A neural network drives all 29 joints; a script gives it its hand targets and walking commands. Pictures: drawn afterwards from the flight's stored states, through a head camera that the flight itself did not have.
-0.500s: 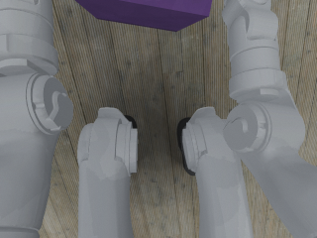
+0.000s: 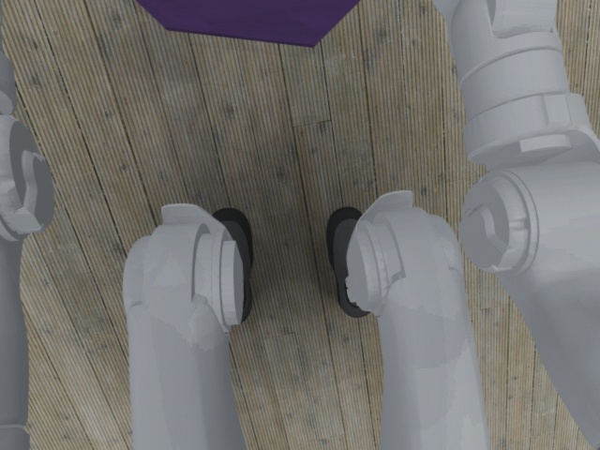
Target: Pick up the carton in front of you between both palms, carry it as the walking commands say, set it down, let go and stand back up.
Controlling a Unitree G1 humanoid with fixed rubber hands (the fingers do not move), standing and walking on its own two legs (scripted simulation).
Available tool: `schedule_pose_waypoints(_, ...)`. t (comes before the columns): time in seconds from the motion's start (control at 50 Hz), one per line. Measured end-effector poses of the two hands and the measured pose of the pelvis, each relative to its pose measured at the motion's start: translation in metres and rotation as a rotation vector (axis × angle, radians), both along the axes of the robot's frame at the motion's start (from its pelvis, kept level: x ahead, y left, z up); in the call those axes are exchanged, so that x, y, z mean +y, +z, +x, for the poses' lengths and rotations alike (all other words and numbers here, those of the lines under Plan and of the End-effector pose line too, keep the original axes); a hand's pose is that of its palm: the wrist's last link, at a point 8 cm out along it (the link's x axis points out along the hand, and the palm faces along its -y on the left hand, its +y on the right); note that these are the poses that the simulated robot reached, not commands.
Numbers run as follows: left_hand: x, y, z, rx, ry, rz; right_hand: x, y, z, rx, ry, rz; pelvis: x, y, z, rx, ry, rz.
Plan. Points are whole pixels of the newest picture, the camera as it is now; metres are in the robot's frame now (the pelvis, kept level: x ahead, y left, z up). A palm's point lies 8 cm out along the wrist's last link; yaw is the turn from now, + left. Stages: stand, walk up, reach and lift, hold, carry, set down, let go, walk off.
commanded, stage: set down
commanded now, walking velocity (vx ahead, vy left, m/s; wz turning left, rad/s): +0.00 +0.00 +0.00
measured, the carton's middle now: out of the picture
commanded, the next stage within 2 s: let go in 0.84 s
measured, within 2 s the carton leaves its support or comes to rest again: neither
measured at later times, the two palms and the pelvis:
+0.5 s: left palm out of the picture +0.59 +0.27 +0.03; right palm out of the picture +0.57 -0.12 +0.03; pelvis +0.02 +0.01 +0.14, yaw +0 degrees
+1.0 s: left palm out of the picture +0.57 +0.28 +0.17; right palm out of the picture +0.56 -0.12 +0.17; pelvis +0.05 +0.01 +0.28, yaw +3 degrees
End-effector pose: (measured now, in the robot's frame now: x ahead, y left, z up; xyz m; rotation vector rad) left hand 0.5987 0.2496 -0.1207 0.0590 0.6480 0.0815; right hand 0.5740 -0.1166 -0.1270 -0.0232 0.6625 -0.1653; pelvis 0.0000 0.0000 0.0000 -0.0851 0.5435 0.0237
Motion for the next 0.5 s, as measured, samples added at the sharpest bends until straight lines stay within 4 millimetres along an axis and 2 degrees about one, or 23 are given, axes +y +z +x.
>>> schedule_pose_waypoints(0.2, 0.009, 0.071, -0.006, 0.019, 0.003, 0.019, 0.003, 0.074, 0.000, 0.000, -0.018, -0.012, 0.001, 0.060, 0.008, 0.121, -0.001, -0.003)
schedule_pose_waypoints(0.5, 0.020, 0.155, -0.005, 0.013, -0.004, 0.024, -0.002, 0.160, 0.000, -0.019, -0.031, -0.019, 0.006, 0.139, 0.018, 0.229, 0.014, -0.010)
